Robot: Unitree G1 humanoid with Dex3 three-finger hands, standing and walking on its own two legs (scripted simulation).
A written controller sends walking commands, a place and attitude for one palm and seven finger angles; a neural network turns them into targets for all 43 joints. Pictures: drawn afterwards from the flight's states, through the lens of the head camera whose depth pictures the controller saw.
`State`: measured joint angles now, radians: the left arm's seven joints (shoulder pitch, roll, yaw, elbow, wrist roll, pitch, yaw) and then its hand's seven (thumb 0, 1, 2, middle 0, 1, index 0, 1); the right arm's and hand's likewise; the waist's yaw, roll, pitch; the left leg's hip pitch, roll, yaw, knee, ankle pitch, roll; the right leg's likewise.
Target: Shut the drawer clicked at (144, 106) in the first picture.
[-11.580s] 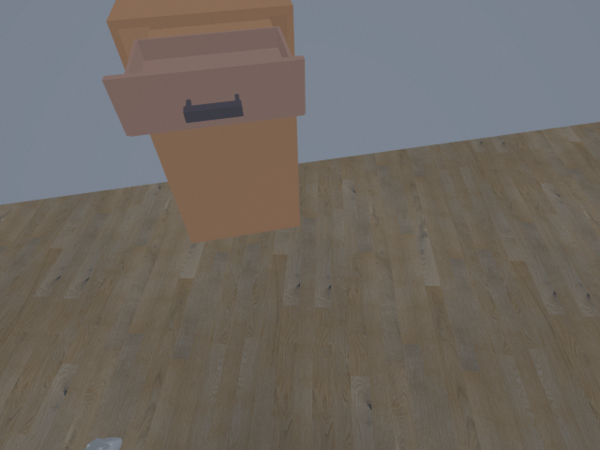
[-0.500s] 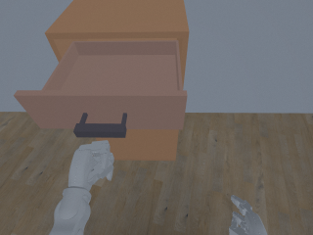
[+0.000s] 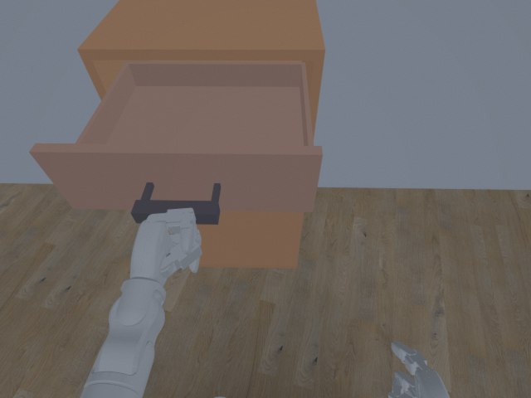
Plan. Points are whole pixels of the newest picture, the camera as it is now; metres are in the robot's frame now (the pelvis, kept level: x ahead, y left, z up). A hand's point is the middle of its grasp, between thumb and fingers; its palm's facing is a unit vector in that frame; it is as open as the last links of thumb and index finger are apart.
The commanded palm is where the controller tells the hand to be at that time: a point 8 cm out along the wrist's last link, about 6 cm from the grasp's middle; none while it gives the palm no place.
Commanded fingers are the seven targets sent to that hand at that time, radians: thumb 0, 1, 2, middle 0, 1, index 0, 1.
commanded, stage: push the drawer shut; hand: left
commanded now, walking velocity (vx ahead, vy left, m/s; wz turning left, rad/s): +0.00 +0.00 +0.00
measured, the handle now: (179, 200) +0.39 +0.16 +0.08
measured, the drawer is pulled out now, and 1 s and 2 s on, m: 0.27 0.14 0.02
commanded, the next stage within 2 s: none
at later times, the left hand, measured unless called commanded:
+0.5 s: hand (205, 209) +0.38 +0.11 +0.08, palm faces -0.01 -1.00 -0.03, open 3.2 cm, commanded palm +0.36 +0.17 +0.08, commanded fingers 0.00 0.90 0.90 -1.40 -1.60 -1.40 -1.60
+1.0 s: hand (209, 179) +0.44 +0.12 +0.08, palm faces -0.01 -1.00 -0.01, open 3.1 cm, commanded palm +0.43 +0.17 +0.08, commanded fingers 0.00 0.90 0.90 -1.40 -1.60 -1.40 -1.60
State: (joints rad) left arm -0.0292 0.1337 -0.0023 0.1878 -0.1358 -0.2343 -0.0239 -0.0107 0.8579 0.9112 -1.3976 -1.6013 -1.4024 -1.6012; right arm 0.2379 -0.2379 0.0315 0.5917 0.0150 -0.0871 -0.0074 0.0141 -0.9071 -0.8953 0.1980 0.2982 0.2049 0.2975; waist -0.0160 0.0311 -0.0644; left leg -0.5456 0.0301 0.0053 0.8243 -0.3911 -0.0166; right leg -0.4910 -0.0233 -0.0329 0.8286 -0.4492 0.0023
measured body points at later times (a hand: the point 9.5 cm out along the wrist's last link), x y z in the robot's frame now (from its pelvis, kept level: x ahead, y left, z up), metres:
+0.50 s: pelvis -0.01 +0.00 +0.00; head +0.03 -0.01 +0.45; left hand +0.37 +0.17 +0.08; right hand +0.09 -0.25 -0.12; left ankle +0.02 +0.13 -0.70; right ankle -0.02 -0.12 -0.70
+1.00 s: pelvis -0.01 +0.01 -0.01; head +0.05 +0.00 +0.44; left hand +0.44 +0.17 +0.08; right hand +0.04 -0.25 -0.13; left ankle +0.02 +0.13 -0.70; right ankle -0.02 -0.12 -0.70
